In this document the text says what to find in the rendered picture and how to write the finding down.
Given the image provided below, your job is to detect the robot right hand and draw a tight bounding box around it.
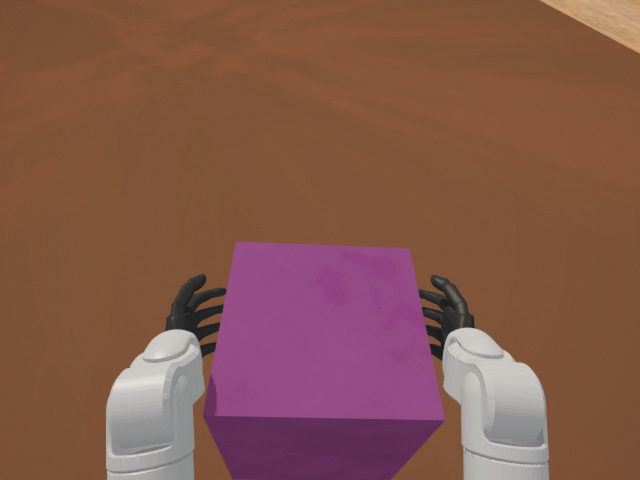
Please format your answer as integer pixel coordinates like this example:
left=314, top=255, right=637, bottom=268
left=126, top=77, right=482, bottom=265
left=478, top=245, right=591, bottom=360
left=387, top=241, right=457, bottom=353
left=418, top=275, right=475, bottom=361

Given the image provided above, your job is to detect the robot left hand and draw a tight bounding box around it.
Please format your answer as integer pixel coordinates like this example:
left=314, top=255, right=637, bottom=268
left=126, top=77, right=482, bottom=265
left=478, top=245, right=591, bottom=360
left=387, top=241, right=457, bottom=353
left=164, top=274, right=227, bottom=358

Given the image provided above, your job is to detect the carton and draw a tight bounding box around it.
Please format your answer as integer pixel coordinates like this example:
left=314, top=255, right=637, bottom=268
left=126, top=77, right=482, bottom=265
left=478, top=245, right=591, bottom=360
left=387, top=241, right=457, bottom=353
left=203, top=241, right=445, bottom=480

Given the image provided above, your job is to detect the left robot forearm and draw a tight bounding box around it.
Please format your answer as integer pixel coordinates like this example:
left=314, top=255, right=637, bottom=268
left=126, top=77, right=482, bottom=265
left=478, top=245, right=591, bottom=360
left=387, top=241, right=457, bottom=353
left=106, top=329, right=205, bottom=480

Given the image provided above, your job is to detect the right robot forearm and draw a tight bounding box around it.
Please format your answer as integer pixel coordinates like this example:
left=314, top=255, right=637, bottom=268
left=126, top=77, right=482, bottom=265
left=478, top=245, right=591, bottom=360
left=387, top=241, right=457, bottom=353
left=442, top=328, right=549, bottom=480

